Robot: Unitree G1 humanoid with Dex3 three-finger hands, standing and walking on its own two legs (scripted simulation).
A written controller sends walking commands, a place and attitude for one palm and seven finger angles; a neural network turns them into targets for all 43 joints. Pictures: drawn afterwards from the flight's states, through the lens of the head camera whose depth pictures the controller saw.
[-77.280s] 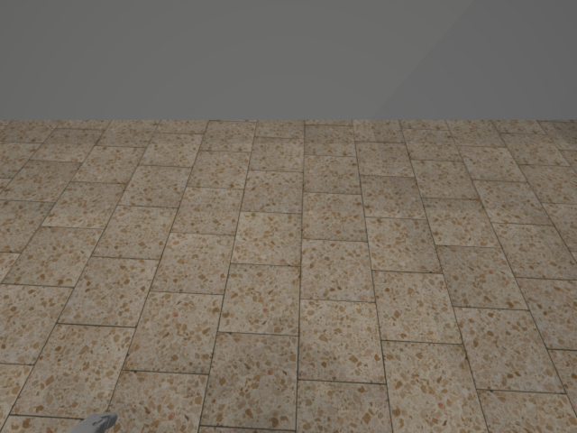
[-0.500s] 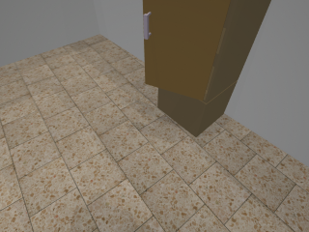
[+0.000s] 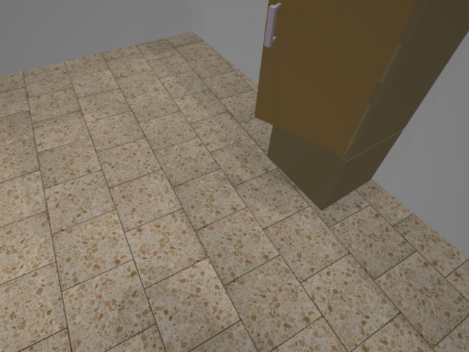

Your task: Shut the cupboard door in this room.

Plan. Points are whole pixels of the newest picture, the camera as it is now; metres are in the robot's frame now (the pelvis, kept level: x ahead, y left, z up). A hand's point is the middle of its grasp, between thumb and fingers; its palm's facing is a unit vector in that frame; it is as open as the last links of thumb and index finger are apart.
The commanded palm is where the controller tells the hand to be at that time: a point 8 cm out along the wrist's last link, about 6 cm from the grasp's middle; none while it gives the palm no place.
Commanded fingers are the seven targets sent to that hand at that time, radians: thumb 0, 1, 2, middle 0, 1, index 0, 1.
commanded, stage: walk to a spot facing it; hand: left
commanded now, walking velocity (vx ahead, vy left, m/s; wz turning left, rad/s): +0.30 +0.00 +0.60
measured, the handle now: (273, 25) +1.07 -0.09 +0.08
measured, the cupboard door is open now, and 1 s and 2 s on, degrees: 24 24 24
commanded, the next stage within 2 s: turn to face it in 0.84 s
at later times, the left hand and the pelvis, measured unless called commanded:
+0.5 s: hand (134, 313) +0.21 +0.21 -0.15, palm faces +0.25 -0.94 -0.23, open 7.4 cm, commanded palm none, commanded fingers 0.00 0.90 0.90 -0.20 -0.30 -0.20 -0.30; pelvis +0.14 -0.01 -0.01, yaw +17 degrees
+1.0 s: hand out of the picture +0.15 +0.27 -0.19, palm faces +0.62 -0.75 -0.24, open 7.4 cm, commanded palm none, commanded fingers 0.00 0.90 0.90 -0.20 -0.30 -0.20 -0.30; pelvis +0.28 +0.09 -0.01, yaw +36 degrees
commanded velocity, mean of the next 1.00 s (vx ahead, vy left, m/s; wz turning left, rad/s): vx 0.25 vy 0.00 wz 0.47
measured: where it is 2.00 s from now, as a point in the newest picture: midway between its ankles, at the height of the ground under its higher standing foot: (186, 309)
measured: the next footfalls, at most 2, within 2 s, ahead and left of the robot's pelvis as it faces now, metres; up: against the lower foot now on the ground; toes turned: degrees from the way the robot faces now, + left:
right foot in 0.48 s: +0.27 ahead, -0.11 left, +0.00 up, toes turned +14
left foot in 0.86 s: +0.31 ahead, +0.21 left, +0.00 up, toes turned +40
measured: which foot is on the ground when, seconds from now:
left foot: down 0.00-0.46, up 0.48-0.84, down 0.86-1.00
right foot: down 0.00-0.04, up 0.06-0.46, down 0.48-0.86, up 0.88-1.00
